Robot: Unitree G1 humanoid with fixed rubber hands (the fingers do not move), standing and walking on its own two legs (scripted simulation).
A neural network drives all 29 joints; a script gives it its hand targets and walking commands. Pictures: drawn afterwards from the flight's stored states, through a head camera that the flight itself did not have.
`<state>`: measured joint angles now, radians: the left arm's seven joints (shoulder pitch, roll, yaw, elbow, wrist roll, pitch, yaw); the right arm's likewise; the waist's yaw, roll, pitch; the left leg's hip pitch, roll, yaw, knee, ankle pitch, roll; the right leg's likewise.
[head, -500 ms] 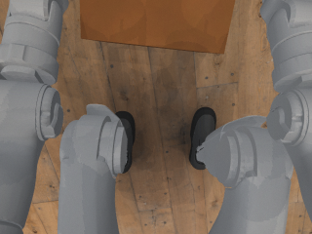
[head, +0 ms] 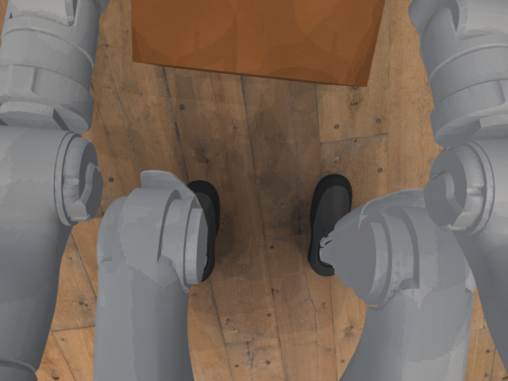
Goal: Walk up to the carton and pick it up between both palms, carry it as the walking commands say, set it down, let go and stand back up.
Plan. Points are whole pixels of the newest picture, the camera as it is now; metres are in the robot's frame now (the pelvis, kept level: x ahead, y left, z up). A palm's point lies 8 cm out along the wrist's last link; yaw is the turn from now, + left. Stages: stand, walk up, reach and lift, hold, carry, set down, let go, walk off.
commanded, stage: reach and lift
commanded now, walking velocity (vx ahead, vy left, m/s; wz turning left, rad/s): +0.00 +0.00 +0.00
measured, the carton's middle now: out of the picture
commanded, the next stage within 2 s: none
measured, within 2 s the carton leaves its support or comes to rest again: leaves its support in 0.56 s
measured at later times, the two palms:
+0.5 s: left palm out of the picture +0.56 +0.19 -0.18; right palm out of the picture +0.56 -0.16 -0.18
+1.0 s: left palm out of the picture +0.57 +0.18 -0.12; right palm out of the picture +0.55 -0.16 -0.13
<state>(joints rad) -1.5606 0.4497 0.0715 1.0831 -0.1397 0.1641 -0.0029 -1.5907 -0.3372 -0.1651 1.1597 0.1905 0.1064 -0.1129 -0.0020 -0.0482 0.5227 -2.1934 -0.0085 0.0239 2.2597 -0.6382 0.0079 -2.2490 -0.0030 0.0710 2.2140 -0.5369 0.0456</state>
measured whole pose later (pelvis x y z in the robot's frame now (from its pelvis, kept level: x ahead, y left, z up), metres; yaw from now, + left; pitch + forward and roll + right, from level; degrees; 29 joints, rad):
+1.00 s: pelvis -0.02 +0.00 +0.02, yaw +0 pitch +30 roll +1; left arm -1.64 0.45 -0.01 0.98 -0.15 0.36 0.11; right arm -1.60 -0.31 -0.17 0.99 0.19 0.29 -0.33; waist 0.00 -0.05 0.52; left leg -2.15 -0.01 0.02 2.18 -0.56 0.01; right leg -2.20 0.00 0.07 2.14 -0.47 0.05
